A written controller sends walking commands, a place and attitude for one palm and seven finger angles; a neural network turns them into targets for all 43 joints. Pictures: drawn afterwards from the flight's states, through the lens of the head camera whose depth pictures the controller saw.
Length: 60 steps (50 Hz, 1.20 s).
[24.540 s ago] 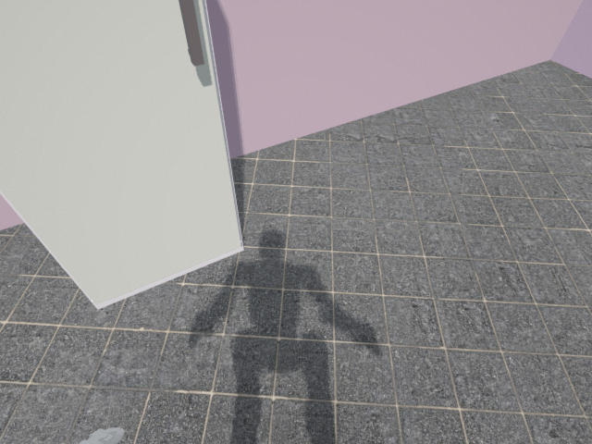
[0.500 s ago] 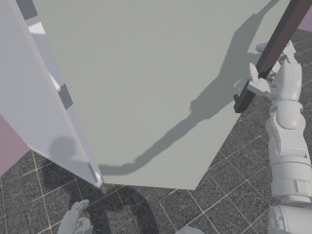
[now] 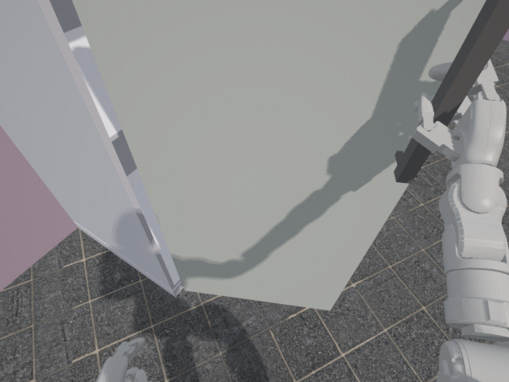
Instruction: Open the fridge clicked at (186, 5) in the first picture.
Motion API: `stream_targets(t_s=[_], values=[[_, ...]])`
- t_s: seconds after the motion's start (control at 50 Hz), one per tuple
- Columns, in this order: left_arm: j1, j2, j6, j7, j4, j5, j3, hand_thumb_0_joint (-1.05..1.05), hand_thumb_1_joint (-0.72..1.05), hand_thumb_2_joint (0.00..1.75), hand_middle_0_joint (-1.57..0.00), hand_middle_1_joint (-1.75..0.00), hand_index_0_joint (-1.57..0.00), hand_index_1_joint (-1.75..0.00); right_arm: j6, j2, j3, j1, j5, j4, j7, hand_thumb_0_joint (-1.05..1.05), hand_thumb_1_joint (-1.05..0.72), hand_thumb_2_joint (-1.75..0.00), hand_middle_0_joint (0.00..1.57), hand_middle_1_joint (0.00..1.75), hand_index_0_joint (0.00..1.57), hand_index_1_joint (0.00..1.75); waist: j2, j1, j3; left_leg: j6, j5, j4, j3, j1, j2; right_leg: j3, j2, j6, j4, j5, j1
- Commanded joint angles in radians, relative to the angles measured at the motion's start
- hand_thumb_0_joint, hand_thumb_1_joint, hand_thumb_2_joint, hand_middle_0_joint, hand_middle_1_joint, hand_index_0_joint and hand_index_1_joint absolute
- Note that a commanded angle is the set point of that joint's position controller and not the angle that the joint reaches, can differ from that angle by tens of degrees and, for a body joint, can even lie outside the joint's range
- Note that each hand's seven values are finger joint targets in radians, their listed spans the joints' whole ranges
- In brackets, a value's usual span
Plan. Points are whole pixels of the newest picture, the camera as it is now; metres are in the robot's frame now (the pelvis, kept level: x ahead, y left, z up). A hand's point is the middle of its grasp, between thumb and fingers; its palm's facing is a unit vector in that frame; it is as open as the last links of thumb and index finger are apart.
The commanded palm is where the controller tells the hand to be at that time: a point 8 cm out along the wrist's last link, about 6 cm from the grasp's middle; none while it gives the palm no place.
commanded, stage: stop walking and hold the door back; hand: right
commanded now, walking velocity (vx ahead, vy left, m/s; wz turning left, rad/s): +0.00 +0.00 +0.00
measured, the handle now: (443, 90) +0.45 -0.20 +0.25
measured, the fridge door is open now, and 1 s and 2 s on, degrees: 65 65 65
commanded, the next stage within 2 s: loosen the grip on the handle in 0.34 s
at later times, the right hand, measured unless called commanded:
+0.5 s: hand (429, 124) +0.41 -0.18 +0.23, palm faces +0.18 +0.96 -0.21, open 6.7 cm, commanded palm +0.36 -0.23 +0.22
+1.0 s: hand (431, 129) +0.40 -0.19 +0.22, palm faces +0.20 +0.97 -0.17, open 14.3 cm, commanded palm +0.37 -0.23 +0.22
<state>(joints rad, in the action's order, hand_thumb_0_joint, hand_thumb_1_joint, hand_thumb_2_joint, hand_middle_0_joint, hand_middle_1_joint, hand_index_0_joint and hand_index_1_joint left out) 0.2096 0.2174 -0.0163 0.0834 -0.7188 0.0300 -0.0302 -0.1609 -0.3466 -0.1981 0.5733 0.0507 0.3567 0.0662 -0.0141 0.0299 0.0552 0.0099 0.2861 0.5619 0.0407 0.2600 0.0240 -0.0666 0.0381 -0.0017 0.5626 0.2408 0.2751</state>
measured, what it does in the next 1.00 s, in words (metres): stands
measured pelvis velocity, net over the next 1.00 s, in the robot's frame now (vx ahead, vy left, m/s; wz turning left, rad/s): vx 0.00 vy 0.02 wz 0.02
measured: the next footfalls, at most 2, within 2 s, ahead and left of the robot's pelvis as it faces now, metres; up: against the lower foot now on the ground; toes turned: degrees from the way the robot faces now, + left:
none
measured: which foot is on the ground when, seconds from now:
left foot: down 0.00-1.00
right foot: down 0.00-1.00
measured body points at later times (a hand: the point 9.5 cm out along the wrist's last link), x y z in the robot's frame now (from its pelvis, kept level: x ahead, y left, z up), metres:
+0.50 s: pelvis -0.01 +0.00 +0.01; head +0.01 +0.00 +0.45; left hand +0.12 +0.26 -0.09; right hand +0.39 -0.24 +0.24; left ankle +0.01 +0.12 -0.73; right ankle +0.02 -0.12 -0.73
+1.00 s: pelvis +0.00 +0.02 +0.00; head +0.02 +0.02 +0.45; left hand +0.10 +0.28 -0.10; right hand +0.39 -0.24 +0.23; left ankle +0.01 +0.12 -0.73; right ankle +0.02 -0.11 -0.73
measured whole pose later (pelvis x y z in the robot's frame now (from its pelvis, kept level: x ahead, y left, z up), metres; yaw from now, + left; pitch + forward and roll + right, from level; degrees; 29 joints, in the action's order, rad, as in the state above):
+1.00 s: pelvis +0.00 +0.02 +0.00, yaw +1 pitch +3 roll +0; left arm 0.29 0.26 -0.12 0.04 -0.72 0.04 0.01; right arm -0.25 -0.39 -0.27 0.55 0.09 0.44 -0.04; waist -0.01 0.01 -0.02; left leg -0.02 0.25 0.52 0.03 0.31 0.00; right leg -0.08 0.06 0.02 0.51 0.24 0.32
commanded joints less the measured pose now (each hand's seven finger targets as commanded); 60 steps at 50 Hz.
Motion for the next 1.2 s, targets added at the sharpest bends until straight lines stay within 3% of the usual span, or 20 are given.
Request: stream_targets(t_s=[0.0, 0.14, 0.18, 0.4, 0.42, 0.44, 0.46, 0.48, 0.5, 0.52, 0.56, 0.66, 0.72, 0.76, 0.8, 0.82, 0.96, 1.08, 1.1, 1.18], values=[[-0.078, 0.151, -0.042, 0.003, 0.170, -0.005, 0.043, 0.00, 0.90, 0.90, -0.20, -0.30, -0.20, -0.30, -0.059, -0.212, -0.080, 0.292, -0.005, -0.167, 0.008, 0.00, -0.90, -0.90, 0.45, 1.40, 0.45, 1.40, -0.088, -0.045, -0.280, 0.021, -0.141, -0.031, -0.017, -0.090, 0.008, 0.198, 0.194, -0.074, -0.160, -0.340, -0.077], [-0.076, 0.140, -0.029, 0.004, 0.190, -0.002, 0.049, 0.00, 0.90, 0.90, -0.20, -0.30, -0.20, -0.30, -0.049, -0.189, -0.054, 0.209, 0.002, -0.228, 0.011, 0.00, -0.90, -0.90, 0.45, 1.40, 0.45, 1.40, 0.010, -0.029, -0.330, -0.002, -0.359, -0.097, -0.076, -0.140, 0.067, 0.064, 0.113, -0.014, -0.079, -0.292, -0.098], [-0.075, 0.139, -0.023, 0.006, 0.197, -0.003, 0.051, 0.00, 0.90, 0.90, -0.20, -0.30, -0.20, -0.30, -0.045, -0.250, -0.120, 0.175, 0.000, -0.221, 0.019, 0.00, -0.90, -0.90, 0.45, 1.40, 0.45, 1.40, 0.045, -0.035, -0.334, -0.005, -0.385, -0.110, -0.088, -0.139, 0.080, 0.052, 0.103, -0.010, -0.066, -0.278, -0.092], [-0.078, 0.146, -0.009, 0.018, 0.186, 0.000, 0.051, 0.00, 0.90, 0.90, -0.20, -0.30, -0.20, -0.30, -0.039, -0.241, -0.099, 0.205, 0.004, -0.152, 0.022, 0.00, -0.90, -0.90, 0.45, 1.40, 0.45, 1.40, 0.051, -0.034, -0.285, 0.003, -0.233, -0.171, -0.092, -0.079, 0.071, 0.054, 0.091, -0.017, -0.096, -0.184, -0.086], [-0.052, 0.135, -0.066, -0.017, 0.189, -0.023, 0.106, 0.00, 0.90, 0.90, -0.20, -0.30, -0.20, -0.30, -0.064, -0.782, -0.418, 1.106, -0.141, -0.293, -0.008, 0.00, -0.90, -0.90, 0.45, 1.40, 0.45, 1.40, 0.260, -0.070, -0.136, 0.000, -0.368, -0.259, -0.160, -0.046, 0.046, -0.029, 0.060, -0.038, -0.023, -0.137, -0.013], [-0.016, 0.213, -0.106, -0.034, 0.110, -0.055, 0.177, 0.00, 0.90, 0.90, -0.20, -0.30, -0.20, -0.30, 0.033, -0.680, -0.419, 1.078, -0.077, -0.020, -0.054, 0.00, -0.78, -0.84, 0.45, 1.40, 0.45, 1.40, -0.120, 0.006, -0.448, -0.098, -0.556, -0.045, -0.041, -0.220, 0.012, 0.013, -0.004, 0.006, -0.180, -0.416, 0.006], [0.053, 0.167, -0.139, -0.042, 0.152, -0.016, 0.136, 0.00, 0.90, 0.90, -0.20, -0.30, -0.20, -0.30, 0.054, -0.303, -0.153, 0.728, -0.088, 0.104, -0.094, 0.00, -0.66, -0.78, 0.45, 1.40, 0.45, 1.40, -0.026, -0.007, -0.515, -0.085, -0.425, -0.029, 0.015, -0.089, -0.022, -0.010, -0.012, 0.045, -0.109, -0.476, -0.151], [0.072, 0.152, -0.147, -0.044, 0.137, -0.009, 0.118, 0.00, 0.90, 0.90, -0.20, -0.30, -0.20, -0.30, 0.037, -0.235, -0.214, 0.469, -0.047, 0.163, -0.119, 0.00, -0.54, -0.73, 0.45, 1.40, 0.45, 1.40, -0.030, -0.037, -0.485, -0.064, -0.385, -0.069, 0.010, -0.038, -0.040, 0.007, -0.005, 0.031, -0.097, -0.454, -0.201], [0.043, 0.172, -0.146, -0.047, 0.157, -0.017, 0.103, 0.00, 0.90, 0.90, -0.20, -0.30, -0.20, -0.30, -0.018, -0.268, -0.242, 0.456, 0.009, -0.011, -0.119, 0.00, -0.42, -0.67, 0.45, 1.40, 0.45, 1.40, -0.107, -0.070, -0.513, -0.058, -0.329, -0.095, -0.003, -0.065, -0.036, 0.009, -0.010, 0.033, -0.116, -0.373, -0.242], [0.013, 0.163, -0.153, -0.050, 0.172, -0.022, 0.098, 0.00, 0.90, 0.90, -0.20, -0.30, -0.20, -0.30, -0.060, -0.237, -0.200, 0.463, 0.015, -0.044, -0.113, 0.00, -0.30, -0.61, 0.45, 1.40, 0.45, 1.40, -0.110, -0.062, -0.486, -0.058, -0.262, -0.107, -0.009, -0.053, -0.033, 0.011, -0.011, 0.024, -0.127, -0.288, -0.220], [0.029, 0.164, -0.156, -0.071, 0.181, -0.019, 0.094, 0.00, 0.90, 0.90, -0.20, -0.30, -0.20, -0.30, -0.127, -0.133, -0.101, 0.382, 0.009, -0.042, -0.090, 0.00, -0.05, -0.49, 0.45, 1.40, 0.45, 1.40, 0.016, -0.043, -0.385, -0.051, -0.158, -0.120, 0.002, -0.007, -0.043, 0.026, 0.010, 0.006, -0.141, -0.169, -0.154], [0.005, 0.186, -0.148, -0.071, 0.198, -0.004, 0.088, 0.00, 0.90, 0.90, -0.20, -0.30, -0.20, -0.30, -0.207, -0.281, -0.139, 0.444, -0.026, -0.072, -0.048, 0.00, 0.55, -0.20, 0.42, 1.37, 0.42, 1.37, 0.073, -0.020, -0.288, -0.033, 0.081, -0.152, -0.050, 0.038, -0.027, 0.005, -0.003, -0.024, -0.149, 0.104, -0.019], [0.009, 0.176, -0.153, -0.059, 0.185, 0.007, 0.084, 0.00, 0.90, 0.90, -0.20, -0.30, -0.20, -0.30, -0.183, -0.264, -0.090, 0.472, -0.032, -0.085, -0.053, 0.00, 0.55, -0.20, 0.38, 1.32, 0.38, 1.32, 0.008, -0.009, -0.280, -0.031, 0.123, -0.172, -0.074, 0.050, -0.020, -0.007, -0.018, -0.028, -0.136, 0.129, -0.022], [0.017, 0.179, -0.151, -0.047, 0.166, 0.008, 0.086, 0.00, 0.90, 0.90, -0.20, -0.30, -0.20, -0.30, -0.164, -0.319, -0.139, 0.465, -0.021, -0.085, -0.055, 0.00, 0.55, -0.20, 0.36, 1.28, 0.36, 1.28, 0.008, -0.015, -0.296, -0.029, 0.108, -0.183, -0.088, 0.018, -0.016, -0.006, -0.021, -0.032, -0.127, 0.099, -0.015], [0.016, 0.172, -0.156, -0.039, 0.153, 0.013, 0.079, 0.00, 0.90, 0.90, -0.20, -0.30, -0.20, -0.30, -0.144, -0.258, -0.084, 0.461, -0.003, -0.066, -0.070, 0.00, 0.55, -0.20, 0.33, 1.25, 0.33, 1.25, 0.019, 0.001, -0.246, -0.024, 0.117, -0.197, -0.086, 0.041, -0.015, -0.006, -0.025, -0.031, -0.124, 0.101, -0.012], [0.023, 0.180, -0.157, -0.035, 0.144, 0.011, 0.084, 0.00, 0.90, 0.90, -0.20, -0.30, -0.20, -0.30, -0.143, -0.323, -0.148, 0.444, 0.004, -0.073, -0.070, 0.00, 0.55, -0.20, 0.32, 1.23, 0.32, 1.23, 0.026, -0.015, -0.270, -0.026, 0.098, -0.197, -0.090, 0.018, -0.015, -0.004, -0.025, -0.031, -0.118, 0.077, -0.018], [0.026, 0.167, -0.158, -0.035, 0.143, 0.005, 0.077, 0.00, 0.90, 0.90, -0.20, -0.30, -0.20, -0.30, -0.115, -0.252, -0.153, 0.357, 0.057, -0.131, -0.092, 0.00, 0.55, -0.20, 0.25, 1.15, 0.25, 1.15, 0.034, -0.040, -0.348, -0.024, -0.239, -0.123, -0.050, -0.058, -0.022, 0.001, -0.032, -0.031, -0.092, -0.153, -0.061], [0.025, 0.153, -0.148, -0.047, 0.165, -0.002, 0.077, 0.00, 0.90, 0.90, -0.20, -0.30, -0.20, -0.30, -0.097, -0.207, -0.137, 0.297, 0.040, -0.247, -0.075, 0.00, 0.55, -0.20, 0.25, 1.15, 0.25, 1.15, 0.017, -0.050, -0.406, -0.024, -0.404, -0.068, -0.026, -0.071, -0.031, 0.005, -0.032, -0.025, -0.061, -0.298, -0.114], [0.034, 0.160, -0.141, -0.041, 0.151, -0.003, 0.076, 0.00, 0.90, 0.90, -0.20, -0.30, -0.20, -0.30, -0.093, -0.268, -0.176, 0.348, 0.029, -0.209, -0.067, 0.00, 0.55, -0.20, 0.25, 1.15, 0.25, 1.15, 0.022, -0.035, -0.394, -0.021, -0.399, -0.068, -0.028, -0.054, -0.030, 0.007, -0.033, -0.023, -0.054, -0.288, -0.100], [0.021, 0.148, -0.124, -0.038, 0.170, -0.007, 0.073, 0.00, 0.90, 0.90, -0.20, -0.30, -0.20, -0.30, -0.084, -0.277, -0.216, 0.268, 0.032, -0.232, -0.071, 0.00, 0.55, -0.20, 0.25, 1.15, 0.25, 1.15, 0.041, -0.065, -0.421, -0.021, -0.452, -0.057, -0.027, -0.099, -0.029, 0.004, -0.033, -0.024, -0.054, -0.321, -0.097]])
